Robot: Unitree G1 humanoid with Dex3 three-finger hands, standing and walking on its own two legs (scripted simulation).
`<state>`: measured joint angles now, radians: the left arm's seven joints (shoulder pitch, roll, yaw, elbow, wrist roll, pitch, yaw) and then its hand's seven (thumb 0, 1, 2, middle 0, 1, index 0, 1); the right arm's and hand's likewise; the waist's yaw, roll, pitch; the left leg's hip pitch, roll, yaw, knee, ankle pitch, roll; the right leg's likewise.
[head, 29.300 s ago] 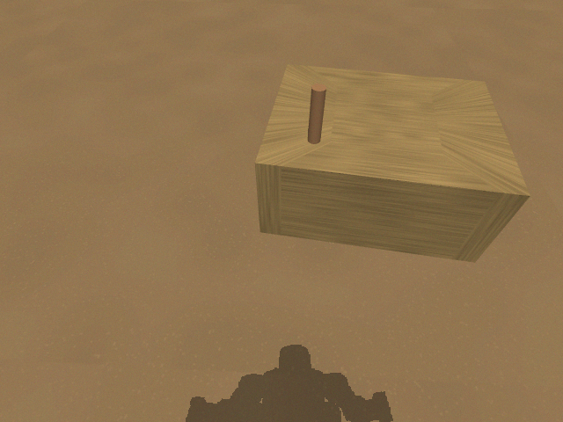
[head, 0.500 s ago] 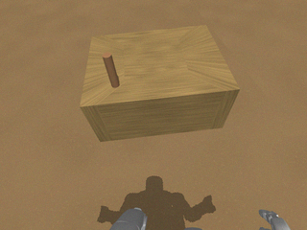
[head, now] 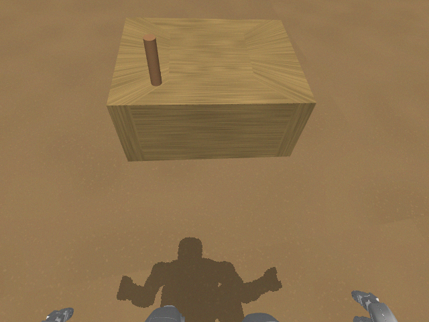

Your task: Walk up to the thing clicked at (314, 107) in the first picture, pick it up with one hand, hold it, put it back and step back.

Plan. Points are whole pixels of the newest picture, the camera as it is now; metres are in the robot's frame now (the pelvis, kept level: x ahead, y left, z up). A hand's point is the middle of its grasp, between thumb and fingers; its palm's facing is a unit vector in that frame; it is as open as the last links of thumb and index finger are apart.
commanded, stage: step back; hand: left
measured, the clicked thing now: (153, 61) +1.10 +0.28 -0.23
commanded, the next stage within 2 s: stand in 1.18 s
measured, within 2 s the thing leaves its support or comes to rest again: neither
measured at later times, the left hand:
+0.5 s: hand out of the picture +0.03 +0.29 -0.14, palm faces +0.02 -0.92 -0.40, open 7.4 cm
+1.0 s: hand out of the picture +0.09 +0.26 -0.15, palm faces +0.09 -0.94 -0.33, open 7.4 cm
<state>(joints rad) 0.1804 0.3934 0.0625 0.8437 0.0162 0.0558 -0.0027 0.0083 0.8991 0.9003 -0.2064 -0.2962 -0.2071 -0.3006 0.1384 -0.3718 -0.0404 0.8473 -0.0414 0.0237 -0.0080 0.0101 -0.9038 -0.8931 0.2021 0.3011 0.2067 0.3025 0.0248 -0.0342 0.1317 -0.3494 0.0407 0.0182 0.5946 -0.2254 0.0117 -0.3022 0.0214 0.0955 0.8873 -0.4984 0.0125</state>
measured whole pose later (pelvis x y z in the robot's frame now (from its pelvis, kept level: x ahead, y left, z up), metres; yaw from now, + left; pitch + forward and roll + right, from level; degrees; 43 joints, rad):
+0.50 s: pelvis -0.03 +0.00 +0.01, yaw +2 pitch -2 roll +0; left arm 0.19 0.41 0.06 0.98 0.02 0.00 -0.01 0.01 0.90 0.90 -0.21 -0.30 -0.21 -0.30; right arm 0.27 -0.34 -0.06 0.99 -0.04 -0.02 0.03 0.01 -0.91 -0.89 0.20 0.30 0.21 0.30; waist 0.00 -0.02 0.07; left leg -0.20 -0.02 -0.05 0.52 -0.29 0.01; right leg -0.35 -0.03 0.00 0.85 -0.50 -0.03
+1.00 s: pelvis +0.00 +0.00 +0.00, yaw +4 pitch -2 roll +0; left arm 0.07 0.36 0.03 1.04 0.01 0.00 -0.01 0.01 0.90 0.90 -0.21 -0.30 -0.21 -0.30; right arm 0.16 -0.34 -0.02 1.07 -0.03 -0.01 0.00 0.01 -0.91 -0.89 0.20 0.30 0.20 0.30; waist 0.01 -0.02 0.07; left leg -0.20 0.01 -0.02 0.56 -0.32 -0.01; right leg -0.24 -0.05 -0.07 0.55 -0.28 0.01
